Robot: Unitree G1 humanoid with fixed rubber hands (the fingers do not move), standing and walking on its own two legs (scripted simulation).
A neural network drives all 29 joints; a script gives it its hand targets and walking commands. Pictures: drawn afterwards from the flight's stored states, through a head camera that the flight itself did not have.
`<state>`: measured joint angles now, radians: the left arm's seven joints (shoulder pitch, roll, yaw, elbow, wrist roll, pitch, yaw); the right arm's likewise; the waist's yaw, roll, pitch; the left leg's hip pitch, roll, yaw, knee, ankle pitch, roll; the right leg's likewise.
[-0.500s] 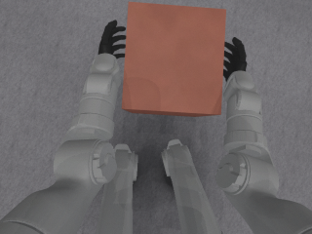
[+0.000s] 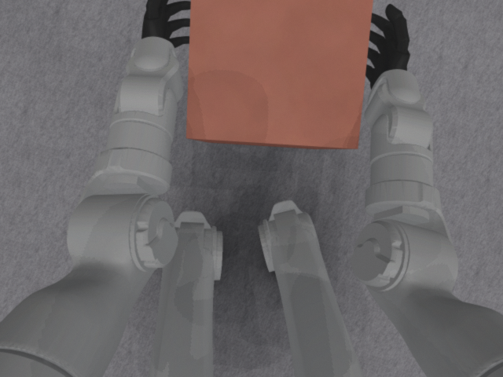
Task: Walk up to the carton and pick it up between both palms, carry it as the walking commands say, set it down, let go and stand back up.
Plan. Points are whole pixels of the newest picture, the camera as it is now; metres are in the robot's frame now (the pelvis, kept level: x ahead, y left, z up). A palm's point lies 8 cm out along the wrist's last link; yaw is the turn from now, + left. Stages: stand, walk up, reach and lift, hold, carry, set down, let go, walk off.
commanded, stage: set down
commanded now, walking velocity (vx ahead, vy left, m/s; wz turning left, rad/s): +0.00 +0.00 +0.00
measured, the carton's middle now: (271, 71) +0.52 -0.07 -0.20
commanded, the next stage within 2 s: none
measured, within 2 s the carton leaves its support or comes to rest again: rests again in 1.50 s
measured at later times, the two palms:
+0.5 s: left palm (174, 49) +0.56 +0.07 -0.20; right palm (362, 74) +0.50 -0.22 -0.20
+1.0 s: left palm (177, 54) +0.57 +0.08 -0.23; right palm (354, 77) +0.51 -0.23 -0.23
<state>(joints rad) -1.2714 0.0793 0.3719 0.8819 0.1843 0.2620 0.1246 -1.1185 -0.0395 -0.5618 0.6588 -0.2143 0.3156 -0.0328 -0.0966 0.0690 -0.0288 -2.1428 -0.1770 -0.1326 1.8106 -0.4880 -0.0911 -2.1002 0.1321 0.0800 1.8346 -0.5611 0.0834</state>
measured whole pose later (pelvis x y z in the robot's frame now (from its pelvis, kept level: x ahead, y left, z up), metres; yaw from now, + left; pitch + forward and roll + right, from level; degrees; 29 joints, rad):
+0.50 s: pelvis +0.00 +0.00 -0.06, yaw +0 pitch +45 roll -2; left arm -1.44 0.17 0.30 0.95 0.09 0.24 0.16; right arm -1.28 -0.13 -0.50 0.73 -0.14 0.30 -0.06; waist -0.10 0.07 0.16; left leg -2.27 -0.19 -0.11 2.01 -0.52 -0.10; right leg -2.23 0.13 0.07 2.03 -0.60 0.09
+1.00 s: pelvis +0.00 +0.00 -0.08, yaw -1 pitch +41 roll -1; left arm -1.45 0.21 0.25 1.01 0.02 0.20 0.16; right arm -1.32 -0.17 -0.42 0.80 -0.09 0.27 -0.07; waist -0.10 0.06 0.25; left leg -2.26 -0.16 -0.08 2.11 -0.58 -0.09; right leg -2.22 0.12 0.05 2.13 -0.63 0.07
